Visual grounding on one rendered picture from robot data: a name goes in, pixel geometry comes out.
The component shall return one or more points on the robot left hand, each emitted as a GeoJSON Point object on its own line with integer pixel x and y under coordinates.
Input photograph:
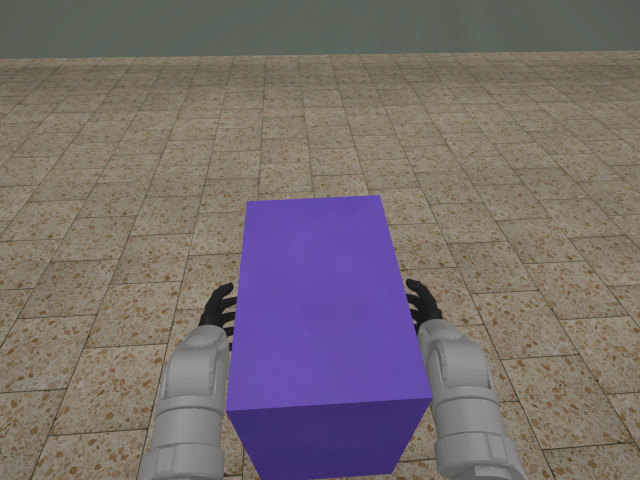
{"type": "Point", "coordinates": [214, 308]}

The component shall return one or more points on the robot right hand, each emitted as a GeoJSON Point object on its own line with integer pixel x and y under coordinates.
{"type": "Point", "coordinates": [425, 303]}

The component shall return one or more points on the right robot forearm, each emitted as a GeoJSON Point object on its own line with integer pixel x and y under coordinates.
{"type": "Point", "coordinates": [472, 440]}

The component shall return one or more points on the left robot forearm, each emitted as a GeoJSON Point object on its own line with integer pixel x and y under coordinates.
{"type": "Point", "coordinates": [186, 437]}

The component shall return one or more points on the carton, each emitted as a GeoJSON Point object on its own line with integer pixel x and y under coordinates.
{"type": "Point", "coordinates": [326, 377]}

